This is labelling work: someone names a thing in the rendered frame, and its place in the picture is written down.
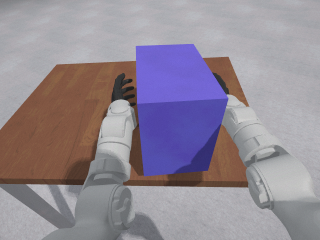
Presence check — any robot right forearm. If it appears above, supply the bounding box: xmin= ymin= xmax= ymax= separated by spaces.
xmin=221 ymin=94 xmax=315 ymax=193

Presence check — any carton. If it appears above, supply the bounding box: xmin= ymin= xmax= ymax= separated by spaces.
xmin=136 ymin=44 xmax=229 ymax=177

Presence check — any robot right upper arm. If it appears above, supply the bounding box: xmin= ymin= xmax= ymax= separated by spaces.
xmin=245 ymin=154 xmax=320 ymax=240

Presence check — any robot left forearm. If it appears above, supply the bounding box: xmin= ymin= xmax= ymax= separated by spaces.
xmin=74 ymin=99 xmax=137 ymax=220

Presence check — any left robot hand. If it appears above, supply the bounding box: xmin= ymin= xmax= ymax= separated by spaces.
xmin=111 ymin=73 xmax=136 ymax=107

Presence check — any right robot hand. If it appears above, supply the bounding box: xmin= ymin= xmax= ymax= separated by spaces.
xmin=212 ymin=72 xmax=229 ymax=95

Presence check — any table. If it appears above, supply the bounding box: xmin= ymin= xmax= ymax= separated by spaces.
xmin=0 ymin=57 xmax=250 ymax=229

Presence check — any robot left upper arm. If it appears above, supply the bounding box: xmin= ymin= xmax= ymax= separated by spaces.
xmin=41 ymin=184 xmax=135 ymax=240

